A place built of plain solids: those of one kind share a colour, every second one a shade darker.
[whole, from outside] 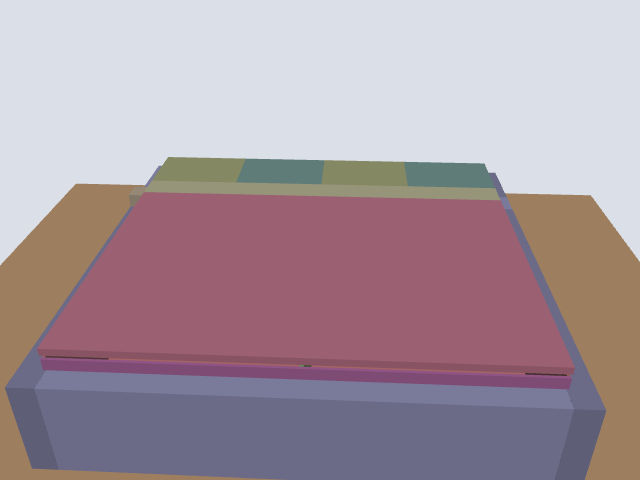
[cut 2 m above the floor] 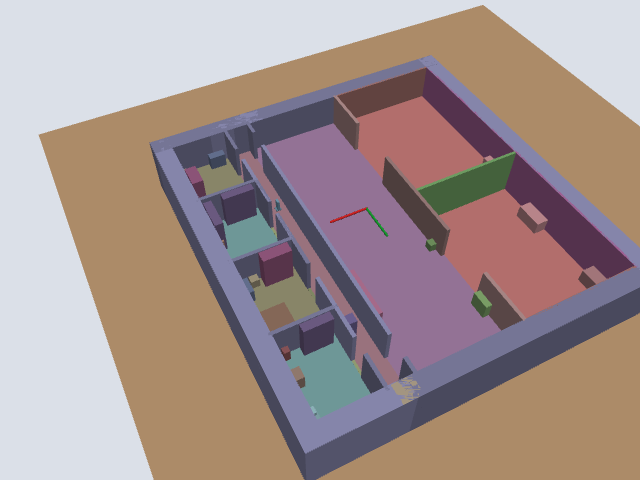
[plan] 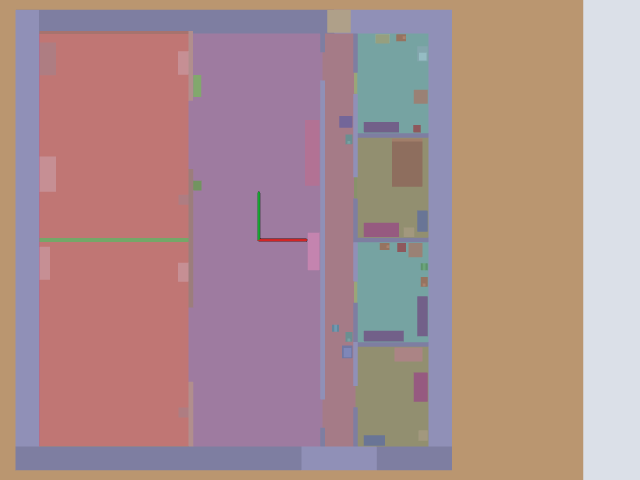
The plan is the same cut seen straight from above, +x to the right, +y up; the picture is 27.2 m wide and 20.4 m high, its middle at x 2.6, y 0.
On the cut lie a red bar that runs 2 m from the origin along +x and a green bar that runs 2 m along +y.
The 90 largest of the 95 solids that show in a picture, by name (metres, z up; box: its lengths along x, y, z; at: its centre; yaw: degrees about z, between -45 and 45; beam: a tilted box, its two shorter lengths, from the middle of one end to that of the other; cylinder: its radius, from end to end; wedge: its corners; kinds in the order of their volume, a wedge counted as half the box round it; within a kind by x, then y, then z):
{
 "ground_under_all_1": {"box": [34.91, 35.52, 0.4], "at": [-3.67, 0.0, -0.75]},
 "wall_1": {"box": [1.0, 19.56, 3.98], "at": [-9.84, 0.0, 1.39]},
 "wall_2": {"box": [13.95, 1.0, 3.98], "at": [-3.37, -9.28, 1.39]},
 "wall_3": {"box": [13.95, 1.0, 3.98], "at": [-3.37, 9.28, 1.39]},
 "wall_4": {"box": [1.1, 1.0, 3.98], "at": [2.36, 9.28, 1.39]},
 "wall_5": {"box": [0.2, 1.0, 3.98], "at": [2.71, -8.48, 1.39]},
 "wall_6": {"box": [0.2, 13.56, 3.98], "at": [2.71, 0.0, 1.39]},
 "wall_7": {"box": [0.2, 1.0, 3.98], "at": [2.71, 8.48, 1.39]},
 "wall_8": {"box": [3.2, 1.0, 3.98], "at": [3.41, -9.28, 1.39]},
 "wall_9": {"box": [0.2, 1.87, 3.98], "at": [4.11, -8.05, 1.39]},
 "wall_10": {"box": [0.2, 1.87, 3.98], "at": [4.11, -8.05, 1.39]},
 "wall_11": {"box": [0.2, 1.87, 3.98], "at": [4.11, -5.27, 1.39]},
 "wall_12": {"box": [0.2, 1.87, 3.98], "at": [4.11, -3.61, 1.39]},
 "wall_13": {"box": [0.2, 1.87, 3.98], "at": [4.11, -0.83, 1.39]},
 "wall_14": {"box": [0.2, 3.54, 3.98], "at": [4.11, 0.0, 1.39]},
 "wall_15": {"box": [0.2, 1.87, 3.98], "at": [4.11, 0.83, 1.39]},
 "wall_16": {"box": [0.2, 1.87, 3.98], "at": [4.11, 3.61, 1.39]},
 "wall_17": {"box": [0.2, 3.54, 3.98], "at": [4.11, 4.44, 1.39]},
 "wall_18": {"box": [0.2, 1.87, 3.98], "at": [4.11, 5.27, 1.39]},
 "wall_19": {"box": [0.2, 1.87, 3.98], "at": [4.11, 8.05, 1.39]},
 "wall_20": {"box": [0.2, 1.87, 3.98], "at": [4.11, 8.05, 1.39]},
 "wall_21": {"box": [1.1, 1.0, 3.98], "at": [4.46, 9.28, 1.39]},
 "wall_22": {"box": [5.0, 1.0, 3.98], "at": [5.71, -9.28, 1.39]},
 "wall_23": {"box": [3.4, 0.2, 3.98], "at": [5.71, -4.44, 1.39]},
 "wall_24": {"box": [3.4, 0.2, 3.98], "at": [5.71, 0.0, 1.39]},
 "wall_25": {"box": [3.4, 0.2, 3.98], "at": [5.71, 4.44, 1.39]},
 "wall_26": {"box": [5.0, 1.0, 3.98], "at": [5.71, 9.28, 1.39]},
 "wall_27": {"box": [1.0, 6.24, 3.98], "at": [7.71, -6.66, 1.39]},
 "wall_28": {"box": [1.0, 6.24, 3.98], "at": [7.71, -2.22, 1.39]},
 "wall_29": {"box": [1.0, 6.24, 3.98], "at": [7.71, 2.22, 1.39]},
 "wall_30": {"box": [1.0, 6.24, 3.98], "at": [7.71, 6.66, 1.39]},
 "floor_upper_1": {"box": [5.7, 17.76, 1.37], "at": [-0.14, 0.0, 0.09]},
 "floor_lower_1": {"box": [6.33, 8.68, 1.21], "at": [-6.16, -4.42, 0.01]},
 "floor_lower_2": {"box": [6.33, 8.68, 0.6], "at": [-6.16, 4.42, -0.3]},
 "ceil_hall_1": {"box": [12.15, 17.76, 0.3], "at": [-3.37, 0.0, 4.17]},
 "floor_bedroom_1": {"box": [3.2, 4.44, 1.37], "at": [5.71, -6.66, 0.09]},
 "floor_bedroom_2": {"box": [3.2, 4.44, 1.37], "at": [5.71, 2.22, 0.09]},
 "floor_wetroom_1": {"box": [3.2, 4.44, 1.37], "at": [5.71, -2.22, 0.09]},
 "floor_wetroom_2": {"box": [3.2, 4.44, 1.37], "at": [5.71, 6.66, 0.09]},
 "floor_back_corridor_1": {"box": [1.4, 17.76, 1.37], "at": [3.41, 0.0, 0.09]},
 "leaf_far_1": {"box": [0.12, 17.76, 4.45], "at": [-9.38, 0.0, 1.62]},
 "ceil_bedroom_1": {"box": [3.2, 4.44, 0.3], "at": [5.71, -6.66, 4.17]},
 "ceil_bedroom_2": {"box": [3.2, 4.44, 0.3], "at": [5.71, 2.22, 4.17]},
 "ceil_wetroom_1": {"box": [3.2, 4.44, 0.3], "at": [5.71, -2.22, 4.17]},
 "ceil_wetroom_2": {"box": [3.2, 4.44, 0.3], "at": [5.71, 6.66, 4.17]},
 "ceil_back_corridor_1": {"box": [1.4, 17.76, 0.3], "at": [3.41, 0.0, 4.17]},
 "pier_1": {"box": [0.2, 2.86, 3.09], "at": [-2.89, -7.45, 2.31]},
 "pier_2": {"box": [0.2, 5.89, 3.09], "at": [-2.89, 0.07, 2.31]},
 "pier_3": {"box": [0.2, 2.96, 3.09], "at": [-2.89, 7.4, 2.31]},
 "leaf_1": {"box": [6.33, 0.12, 4.45], "at": [-6.16, -8.82, 1.62]},
 "leaf_2": {"box": [6.33, 0.12, 4.45], "at": [-6.16, 8.82, 1.62]},
 "partition_1": {"box": [6.33, 0.16, 4.45], "at": [-6.16, 0.0, 1.62]},
 "door_leaf_1": {"box": [1.0, 0.97, 4.64], "at": [3.41, 9.29, 1.72]},
 "shelves_wetroom_1": {"box": [1.5, 0.45, 2.0], "at": [5.21, 4.79, 1.77]},
 "shelves_wetroom_2": {"box": [1.7, 0.45, 2.0], "at": [5.31, -4.08, 1.77]},
 "shelves_wetroom_3": {"box": [0.45, 1.7, 2.0], "at": [6.96, -3.24, 1.77]},
 "wardrobe_bedroom_1": {"box": [1.5, 0.6, 2.06], "at": [5.21, 0.43, 1.79]},
 "wardrobe_bedroom_2": {"box": [0.6, 1.25, 2.06], "at": [6.88, -6.25, 1.79]},
 "furn_lower_1": {"box": [0.45, 1.4, 0.56], "at": [-9.1, -0.99, 0.88]},
 "furn_lower_2": {"box": [0.7, 1.5, 0.76], "at": [-8.97, 2.8, 0.37]},
 "furn_lower_3": {"box": [0.7, 1.4, 0.76], "at": [-8.97, 7.7, 0.37]},
 "furn_lower_4": {"box": [0.45, 0.8, 0.81], "at": [-3.21, -1.37, 1.01]},
 "furn_lower_5": {"box": [0.45, 1.0, 0.81], "at": [-3.21, 7.52, 0.4]},
 "furn_lower_6": {"box": [0.42, 0.42, 1.3], "at": [-3.2, -7.33, 1.26]},
 "furn_lower_7": {"box": [0.42, 0.42, 1.35], "at": [-3.2, 1.71, 0.67]},
 "kitchen_run_upper_1": {"box": [0.62, 2.8, 0.91], "at": [2.27, 3.7, 1.22]},
 "bed_bedroom_1": {"box": [1.3, 2.05, 0.51], "at": [6.31, 3.29, 1.02]},
 "bed_bedroom_2": {"box": [1.3, 0.12, 0.45], "at": [6.31, 4.25, 1.5]},
 "chest_bedroom_1": {"box": [0.9, 0.45, 0.81], "at": [4.91, -8.53, 1.17]},
 "chest_bedroom_2": {"box": [0.45, 0.9, 0.81], "at": [6.96, 0.8, 1.17]},
 "machine_wetroom_1": {"box": [0.6, 0.6, 0.85], "at": [6.66, -0.43, 1.19]},
 "machine_wetroom_2": {"box": [0.6, 0.6, 0.85], "at": [6.88, 6.09, 1.19]},
 "desk_bedroom_1": {"box": [1.2, 0.6, 0.76], "at": [6.36, -4.87, 1.14]},
 "step_saddle_1": {"box": [0.14, 0.9, 1.38], "at": [4.11, -2.22, 0.09]},
 "step_saddle_2": {"box": [0.14, 0.9, 1.38], "at": [4.11, 2.22, 0.09]},
 "step_saddle_3": {"box": [0.14, 0.9, 1.38], "at": [4.11, 6.66, 0.09]},
 "seat_stack_back_corridor_1": {"box": [0.56, 0.5, 1.46], "at": [3.7, 5.02, 1.49]},
 "settle_upper_1": {"box": [0.5, 1.6, 0.46], "at": [2.33, -0.49, 0.99]},
 "beside_upper_1": {"box": [0.35, 0.95, 0.85], "at": [-2.62, 6.54, 1.19]},
 "beside_upper_2": {"box": [0.36, 0.42, 0.47], "at": [-2.61, 2.31, 1.0]},
 "bedside_bedroom_1": {"box": [0.45, 0.4, 0.51], "at": [6.38, 0.33, 1.02]},
 "bedside_bedroom_2": {"box": [0.4, 0.45, 0.51], "at": [6.98, -8.3, 1.02]},
 "bin_wetroom_1": {"box": [0.38, 0.38, 0.7], "at": [6.07, -0.32, 1.12]},
 "bin_wetroom_2": {"box": [0.32, 0.32, 0.7], "at": [6.72, 4.73, 1.12]},
 "boxes_wetroom_1": {"box": [0.45, 0.64, 0.41], "at": [6.96, 7.91, 0.97]},
 "boxes_back_corridor_1": {"box": [0.45, 0.54, 0.41], "at": [3.75, -4.76, 0.97]},
 "bucket_back_corridor_1": {"box": [0.3, 0.42, 0.3], "at": [3.83, -4.12, 0.92]},
 "bucket_back_corridor_2": {"box": [0.3, 0.42, 0.3], "at": [3.83, 4.28, 0.92]},
 "crates_wetroom_1": {"box": [0.57, 0.37, 0.29], "at": [5.26, 8.55, 1.5]},
 "bucket_wetroom_1": {"box": [0.42, 0.3, 0.3], "at": [6.05, 8.6, 0.92]}
}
